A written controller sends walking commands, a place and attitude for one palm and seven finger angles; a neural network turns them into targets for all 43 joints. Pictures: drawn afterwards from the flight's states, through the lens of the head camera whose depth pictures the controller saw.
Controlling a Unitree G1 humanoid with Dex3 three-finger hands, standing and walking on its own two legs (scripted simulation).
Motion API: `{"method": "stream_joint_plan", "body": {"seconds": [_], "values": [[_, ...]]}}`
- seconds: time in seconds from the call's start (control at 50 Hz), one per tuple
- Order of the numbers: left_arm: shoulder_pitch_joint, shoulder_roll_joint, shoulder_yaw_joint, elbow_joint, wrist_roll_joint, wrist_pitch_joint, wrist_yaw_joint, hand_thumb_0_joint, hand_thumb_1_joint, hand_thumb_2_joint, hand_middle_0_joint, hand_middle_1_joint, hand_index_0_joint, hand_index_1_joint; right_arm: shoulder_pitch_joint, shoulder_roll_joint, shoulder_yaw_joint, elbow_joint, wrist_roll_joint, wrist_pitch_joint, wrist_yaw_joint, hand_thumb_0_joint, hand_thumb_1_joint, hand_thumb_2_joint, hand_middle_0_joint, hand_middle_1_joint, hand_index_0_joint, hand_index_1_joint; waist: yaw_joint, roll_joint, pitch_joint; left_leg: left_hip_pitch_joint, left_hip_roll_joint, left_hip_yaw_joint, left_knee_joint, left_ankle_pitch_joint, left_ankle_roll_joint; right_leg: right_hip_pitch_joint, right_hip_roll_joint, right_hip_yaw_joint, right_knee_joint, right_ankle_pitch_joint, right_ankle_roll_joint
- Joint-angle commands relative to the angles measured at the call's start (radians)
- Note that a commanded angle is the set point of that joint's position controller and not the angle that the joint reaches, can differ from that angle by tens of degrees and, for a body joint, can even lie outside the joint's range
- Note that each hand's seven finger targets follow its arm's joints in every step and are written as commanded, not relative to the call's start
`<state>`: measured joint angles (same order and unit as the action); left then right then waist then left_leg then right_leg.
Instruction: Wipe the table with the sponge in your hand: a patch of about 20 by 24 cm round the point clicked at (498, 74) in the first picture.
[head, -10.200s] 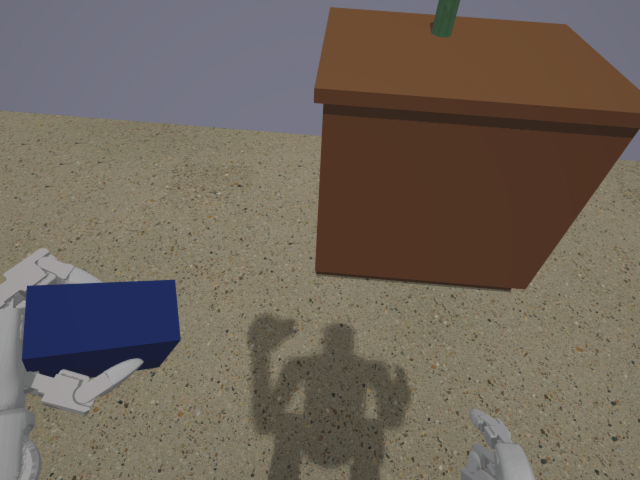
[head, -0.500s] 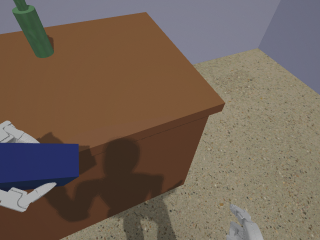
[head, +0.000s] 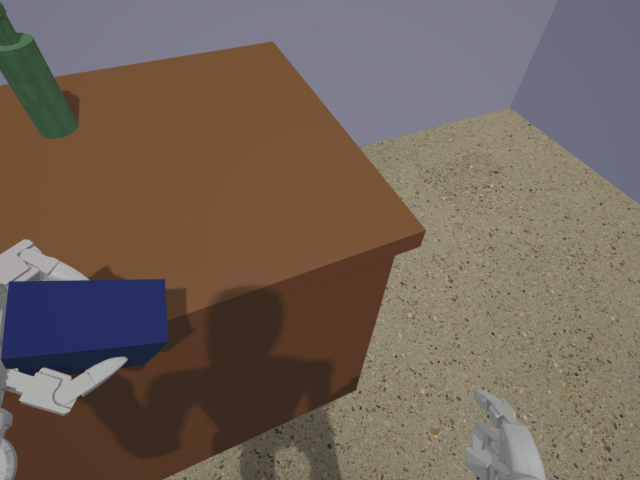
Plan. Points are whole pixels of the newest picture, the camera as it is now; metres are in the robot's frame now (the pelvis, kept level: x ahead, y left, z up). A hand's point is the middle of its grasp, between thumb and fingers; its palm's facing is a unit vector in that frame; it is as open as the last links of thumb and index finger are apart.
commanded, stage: shuffle to correct the standing spot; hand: left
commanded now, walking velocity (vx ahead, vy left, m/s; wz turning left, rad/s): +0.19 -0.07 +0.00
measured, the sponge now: (110, 328) +0.23 +0.22 +0.14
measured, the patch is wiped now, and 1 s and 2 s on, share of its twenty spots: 0.00 0.00 0.00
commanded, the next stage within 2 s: come to a stop and stand still in 0.70 s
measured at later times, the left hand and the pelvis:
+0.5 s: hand (119, 282) +0.26 +0.22 +0.16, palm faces +0.33 -0.84 -0.43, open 9.8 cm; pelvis +0.03 -0.02 +0.00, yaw +0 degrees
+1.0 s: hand (177, 227) +0.33 +0.18 +0.17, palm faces +0.42 -0.82 -0.38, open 9.8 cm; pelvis +0.11 -0.07 +0.00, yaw +1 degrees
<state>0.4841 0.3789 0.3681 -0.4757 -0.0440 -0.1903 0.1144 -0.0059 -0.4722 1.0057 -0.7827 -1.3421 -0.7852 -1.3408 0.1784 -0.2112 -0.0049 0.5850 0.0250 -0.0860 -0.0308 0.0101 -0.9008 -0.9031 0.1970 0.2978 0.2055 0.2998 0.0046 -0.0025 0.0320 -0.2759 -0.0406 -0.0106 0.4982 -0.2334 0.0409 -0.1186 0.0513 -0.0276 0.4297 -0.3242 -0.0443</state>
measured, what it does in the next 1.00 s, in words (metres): walks ahead: right foot, then left foot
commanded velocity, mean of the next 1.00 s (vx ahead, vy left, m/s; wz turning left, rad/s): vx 0.11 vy -0.02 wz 0.00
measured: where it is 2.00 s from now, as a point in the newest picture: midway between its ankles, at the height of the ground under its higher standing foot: outside the picture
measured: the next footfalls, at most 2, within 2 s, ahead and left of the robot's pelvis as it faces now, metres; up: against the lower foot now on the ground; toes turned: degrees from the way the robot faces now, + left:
right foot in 0.60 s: +0.14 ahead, -0.13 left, +0.00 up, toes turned -4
left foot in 0.92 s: +0.15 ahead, +0.07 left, +0.00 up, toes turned +5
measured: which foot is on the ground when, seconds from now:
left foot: down 0.00-0.62, up 0.64-0.90, down 0.92-1.00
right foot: down 0.00-0.38, up 0.40-0.58, down 0.60-1.00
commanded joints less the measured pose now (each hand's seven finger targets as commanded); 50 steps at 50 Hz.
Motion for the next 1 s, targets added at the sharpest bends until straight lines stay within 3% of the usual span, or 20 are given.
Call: {"method": "stream_joint_plan", "body": {"seconds": [0.0, 0.2, 0.28, 0.32, 0.36, 0.38, 0.42, 0.48, 0.54, 0.58, 0.6, 0.62, 0.64, 0.68, 0.72, 0.76, 0.8, 0.86, 0.92, 0.98], "values": [[-0.054, 0.151, 0.105, -0.198, -0.017, -0.050, 0.029, 0.000, 0.100, 1.300, -1.200, -1.600, -1.200, -1.600, -0.060, -0.109, -0.032, -0.142, 0.003, -0.031, -0.014, 0.000, -0.900, -0.900, 0.200, 0.300, 0.200, 0.300, 0.000, 0.007, -0.196, 0.126, 0.113, -0.064, 0.027, 0.440, 0.022, 0.047, -0.148, 0.079, 0.001, 0.539, 0.018], [-0.119, 0.154, 0.081, -0.227, -0.018, -0.044, 0.032, 0.000, 0.100, 1.300, -1.200, -1.600, -1.200, -1.600, -0.056, -0.105, -0.036, -0.146, -0.002, -0.006, -0.015, 0.000, -0.900, -0.900, 0.200, 0.300, 0.200, 0.300, -0.014, 0.009, -0.082, -0.034, 0.105, -0.083, 0.073, -0.005, 0.043, -0.028, -0.168, 0.165, -0.043, 0.088, -0.059], [-0.158, 0.175, 0.101, -0.245, -0.019, -0.046, 0.038, 0.000, 0.100, 1.300, -1.200, -1.600, -1.200, -1.600, -0.048, -0.107, -0.035, -0.140, 0.000, -0.007, -0.013, 0.000, -0.900, -0.900, 0.200, 0.300, 0.200, 0.300, -0.021, 0.028, -0.085, 0.025, 0.090, -0.046, 0.070, 0.090, 0.037, -0.043, -0.178, 0.157, 0.041, 0.218, -0.082], [-0.136, 0.182, 0.114, -0.247, -0.021, -0.050, 0.039, 0.000, 0.100, 1.300, -1.200, -1.600, -1.200, -1.600, -0.036, -0.119, -0.037, -0.142, -0.004, -0.008, -0.014, 0.000, -0.900, -0.900, 0.200, 0.300, 0.200, 0.300, -0.035, 0.173, -0.141, 0.212, 0.181, -0.238, -0.030, 0.264, 0.112, -0.179, -0.052, 0.010, 0.286, 0.258, -0.007], [-0.149, 0.178, 0.095, -0.270, -0.013, -0.054, 0.028, 0.000, 0.100, 1.300, -1.200, -1.600, -1.200, -1.600, -0.033, -0.104, -0.033, -0.140, -0.024, -0.013, -0.010, 0.000, -0.900, -0.900, 0.200, 0.300, 0.200, 0.300, -0.043, 0.300, -0.101, 0.376, 0.304, -0.494, -0.153, 0.380, 0.180, -0.443, -0.004, 0.022, 0.461, -0.182, 0.006], [-0.148, 0.183, 0.092, -0.281, -0.009, -0.048, 0.024, 0.000, 0.100, 1.300, -1.200, -1.600, -1.200, -1.600, -0.040, -0.096, -0.029, -0.138, -0.028, -0.017, -0.008, 0.000, -0.900, -0.900, 0.200, 0.300, 0.200, 0.300, -0.041, 0.256, -0.079, 0.407, 0.333, -0.549, -0.160, 0.397, 0.188, -0.515, -0.012, 0.040, 0.528, -0.217, 0.002], [-0.047, 0.171, 0.104, -0.257, -0.012, -0.027, 0.013, 0.000, 0.100, 1.300, -1.200, -1.600, -1.200, -1.600, -0.025, -0.110, -0.044, -0.143, -0.022, -0.010, -0.003, 0.000, -0.900, -0.900, 0.200, 0.300, 0.200, 0.300, -0.023, 0.127, -0.073, 0.336, 0.331, -0.435, -0.134, 0.436, 0.185, -0.512, -0.046, 0.051, 0.526, -0.183, 0.002], [0.072, 0.171, 0.143, -0.247, -0.017, -0.030, 0.014, 0.000, 0.100, 1.300, -1.200, -1.600, -1.200, -1.600, -0.029, -0.112, -0.044, -0.159, -0.011, -0.006, 0.001, 0.000, -0.900, -0.900, 0.200, 0.300, 0.200, 0.300, -0.006, 0.166, -0.105, 0.124, 0.242, -0.184, -0.117, 0.339, 0.119, -0.272, -0.053, -0.020, 0.314, -0.069, 0.009], [0.064, 0.191, 0.177, -0.219, -0.014, -0.050, 0.019, 0.000, 0.100, 1.300, -1.200, -1.600, -1.200, -1.600, -0.032, -0.106, -0.035, -0.161, -0.008, -0.009, -0.002, 0.000, -0.900, -0.900, 0.200, 0.300, 0.200, 0.300, 0.008, 0.155, -0.133, -0.133, 0.198, -0.095, -0.041, 0.103, 0.078, 0.078, -0.023, -0.097, 0.074, 0.100, 0.015], [-0.004, 0.212, 0.177, -0.203, -0.004, -0.056, 0.026, 0.000, 0.100, 1.300, -1.200, -1.600, -1.200, -1.600, -0.031, -0.087, -0.033, -0.145, -0.005, -0.020, -0.009, 0.000, -0.900, -0.900, 0.200, 0.300, 0.200, 0.300, 0.007, -0.043, -0.163, -0.260, 0.109, -0.013, 0.240, -0.075, 0.042, 0.235, -0.128, 0.040, -0.024, 0.027, -0.032], [-0.027, 0.222, 0.181, -0.182, -0.009, -0.051, 0.027, 0.000, 0.100, 1.300, -1.200, -1.600, -1.200, -1.600, -0.028, -0.094, -0.046, -0.147, -0.005, -0.026, -0.011, 0.000, -0.900, -0.900, 0.200, 0.300, 0.200, 0.300, -0.002, -0.218, -0.180, -0.349, 0.029, 0.051, 0.466, -0.248, 0.016, 0.224, -0.300, 0.356, -0.122, -0.134, -0.120], [-0.083, 0.216, 0.178, -0.188, -0.015, -0.048, 0.028, 0.000, 0.100, 1.300, -1.200, -1.600, -1.200, -1.600, -0.026, -0.101, -0.057, -0.154, -0.002, -0.034, -0.014, 0.000, -0.900, -0.900, 0.200, 0.300, 0.200, 0.300, 0.003, -0.281, -0.146, -0.367, 0.011, 0.035, 0.630, -0.319, -0.007, 0.115, -0.421, 0.546, -0.226, -0.284, -0.183], [-0.115, 0.171, 0.120, -0.202, -0.012, -0.053, 0.020, 0.000, 0.100, 1.300, -1.200, -1.600, -1.200, -1.600, -0.006, -0.121, -0.072, -0.146, 0.005, -0.039, -0.010, 0.000, -0.900, -0.900, 0.200, 0.300, 0.200, 0.300, -0.006, -0.264, -0.087, -0.339, 0.036, -0.017, 0.709, -0.255, -0.015, -0.011, -0.425, 0.575, -0.287, -0.379, -0.190], [-0.125, 0.196, 0.132, -0.204, 0.002, -0.050, 0.023, 0.000, 0.100, 1.300, -1.200, -1.600, -1.200, -1.600, -0.032, -0.109, -0.048, -0.116, -0.001, -0.038, -0.005, 0.000, -0.900, -0.900, 0.200, 0.300, 0.200, 0.300, -0.011, -0.069, -0.017, -0.300, 0.097, -0.030, 0.674, -0.224, -0.016, -0.152, -0.423, 0.511, -0.237, -0.316, -0.225], [-0.124, 0.167, 0.099, -0.209, 0.009, -0.057, 0.034, 0.000, 0.100, 1.300, -1.200, -1.600, -1.200, -1.600, -0.029, -0.082, -0.027, -0.103, -0.013, -0.028, -0.005, 0.000, -0.900, -0.900, 0.200, 0.300, 0.200, 0.300, -0.010, -0.024, -0.049, -0.202, 0.104, 0.036, 0.505, -0.174, -0.015, -0.181, -0.363, 0.305, -0.190, -0.104, -0.188], [-0.159, 0.167, 0.092, -0.202, 0.011, -0.060, 0.045, 0.000, 0.100, 1.300, -1.200, -1.600, -1.200, -1.600, -0.039, -0.070, -0.020, -0.102, -0.025, -0.037, -0.011, 0.000, -0.900, -0.900, 0.200, 0.300, 0.200, 0.300, -0.001, -0.062, -0.077, -0.106, 0.068, 0.112, 0.354, -0.127, -0.015, -0.187, -0.314, 0.201, -0.197, -0.090, -0.156], [-0.159, 0.159, 0.081, -0.223, 0.008, -0.060, 0.055, 0.000, 0.100, 1.300, -1.200, -1.600, -1.200, -1.600, -0.048, -0.067, -0.025, -0.108, -0.025, -0.048, -0.021, 0.000, -0.900, -0.900, 0.200, 0.300, 0.200, 0.300, 0.012, -0.067, -0.079, -0.017, 0.049, 0.150, 0.182, -0.089, -0.006, -0.185, -0.304, 0.181, -0.166, -0.107, -0.149], [-0.128, 0.160, 0.097, -0.261, 0.001, -0.069, 0.059, 0.000, 0.100, 1.300, -1.200, -1.600, -1.200, -1.600, -0.059, -0.088, -0.038, -0.127, -0.029, -0.067, -0.019, 0.000, -0.900, -0.900, 0.200, 0.300, 0.200, 0.300, 0.026, 0.027, -0.107, 0.064, 0.037, 0.114, -0.043, 0.059, -0.002, -0.045, -0.254, 0.139, -0.065, 0.236, -0.047], [-0.113, 0.180, 0.114, -0.313, 0.002, -0.072, 0.064, 0.000, 0.100, 1.300, -1.200, -1.600, -1.200, -1.600, -0.066, -0.125, -0.055, -0.148, -0.002, -0.054, -0.014, 0.000, -0.900, -0.900, 0.200, 0.300, 0.200, 0.300, 0.025, 0.095, -0.167, 0.174, 0.185, -0.034, -0.045, 0.409, 0.044, -0.039, -0.192, 0.072, 0.104, 0.513, 0.057], [-0.013, 0.181, 0.138, -0.269, -0.002, -0.046, 0.062, 0.000, 0.100, 1.300, -1.200, -1.600, -1.200, -1.600, -0.074, -0.100, -0.035, -0.167, 0.004, -0.031, -0.017, 0.000, -0.900, -0.900, 0.200, 0.300, 0.200, 0.300, 0.009, 0.153, -0.192, 0.180, 0.185, -0.033, 0.012, 0.549, 0.031, -0.007, -0.170, 0.045, 0.100, 0.590, 0.050]]}}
